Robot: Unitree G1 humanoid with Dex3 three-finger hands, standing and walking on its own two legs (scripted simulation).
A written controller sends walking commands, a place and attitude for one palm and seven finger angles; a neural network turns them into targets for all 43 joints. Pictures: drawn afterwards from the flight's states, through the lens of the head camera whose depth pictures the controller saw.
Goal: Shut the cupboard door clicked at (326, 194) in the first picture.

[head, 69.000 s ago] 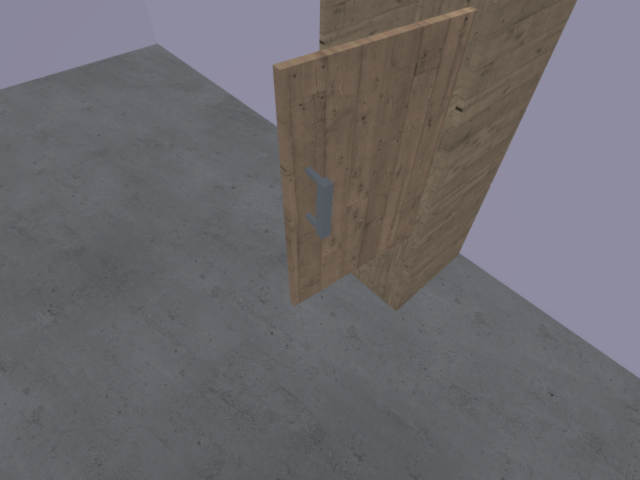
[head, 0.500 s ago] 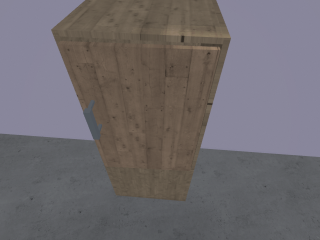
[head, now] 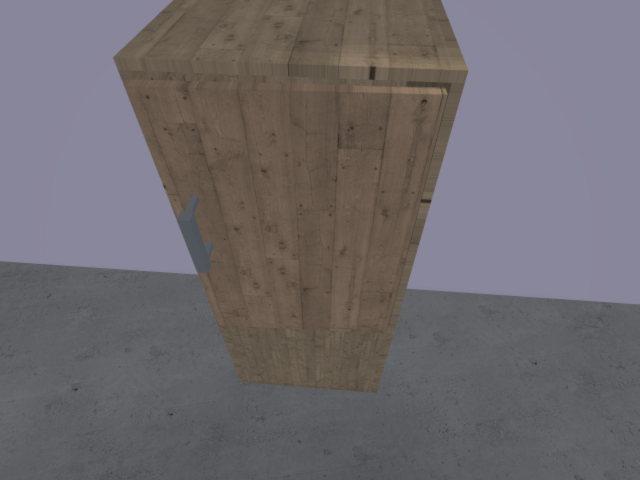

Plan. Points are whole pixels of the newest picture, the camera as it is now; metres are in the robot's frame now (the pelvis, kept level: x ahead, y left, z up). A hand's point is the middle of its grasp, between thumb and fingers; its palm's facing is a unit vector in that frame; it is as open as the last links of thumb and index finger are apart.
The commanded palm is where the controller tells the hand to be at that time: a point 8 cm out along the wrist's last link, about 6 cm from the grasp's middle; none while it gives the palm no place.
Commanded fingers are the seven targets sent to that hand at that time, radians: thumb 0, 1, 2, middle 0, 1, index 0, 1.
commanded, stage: come to a stop and stand still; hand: left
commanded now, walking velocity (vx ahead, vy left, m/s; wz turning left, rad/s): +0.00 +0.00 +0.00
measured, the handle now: (198, 235) +0.48 +0.23 +0.01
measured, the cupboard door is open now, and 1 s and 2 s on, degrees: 2 2 2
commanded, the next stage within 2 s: look again from close up in 0.02 s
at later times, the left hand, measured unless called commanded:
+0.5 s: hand out of the picture +0.01 +0.15 -0.18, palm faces +0.02 -0.99 -0.17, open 7.3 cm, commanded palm none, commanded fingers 0.00 0.90 0.90 -0.20 -0.30 -0.20 -0.30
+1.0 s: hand (207, 396) +0.22 +0.16 -0.01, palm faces +0.16 -0.99 +0.02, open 6.9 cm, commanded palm +0.13 +0.21 -0.06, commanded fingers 0.00 0.90 0.90 -0.44 -0.56 -0.44 -0.56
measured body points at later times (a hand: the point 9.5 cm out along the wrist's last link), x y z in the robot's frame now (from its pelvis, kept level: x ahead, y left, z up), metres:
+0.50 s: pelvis +0.02 +0.00 +0.00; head +0.03 +0.00 +0.45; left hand +0.01 +0.21 -0.16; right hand -0.01 -0.20 -0.16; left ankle -0.02 +0.02 -0.74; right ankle +0.04 -0.12 -0.74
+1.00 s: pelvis +0.01 -0.02 -0.03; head +0.02 -0.01 +0.42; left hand +0.21 +0.21 -0.01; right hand +0.15 -0.27 -0.12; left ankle -0.02 +0.03 -0.74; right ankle +0.05 -0.12 -0.74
